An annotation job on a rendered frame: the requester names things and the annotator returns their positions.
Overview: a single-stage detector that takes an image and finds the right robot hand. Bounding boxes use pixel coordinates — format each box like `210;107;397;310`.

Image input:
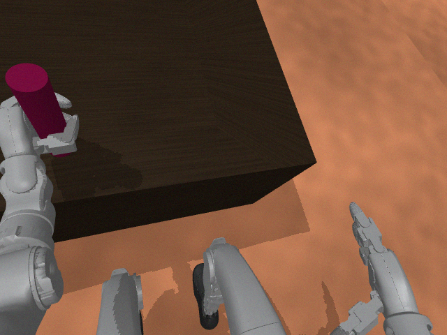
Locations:
330;202;419;335

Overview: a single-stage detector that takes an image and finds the right robot arm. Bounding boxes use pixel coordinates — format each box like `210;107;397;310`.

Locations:
383;312;434;335

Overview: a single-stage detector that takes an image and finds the right robot foot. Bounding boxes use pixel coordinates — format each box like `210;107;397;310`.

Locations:
193;263;219;330

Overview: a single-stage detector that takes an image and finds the left robot arm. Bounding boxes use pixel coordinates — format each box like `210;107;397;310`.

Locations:
0;154;64;335

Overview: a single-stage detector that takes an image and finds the can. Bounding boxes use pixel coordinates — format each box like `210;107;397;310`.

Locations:
5;63;72;157

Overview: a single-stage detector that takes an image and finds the left robot hand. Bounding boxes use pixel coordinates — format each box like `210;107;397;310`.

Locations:
0;93;79;160

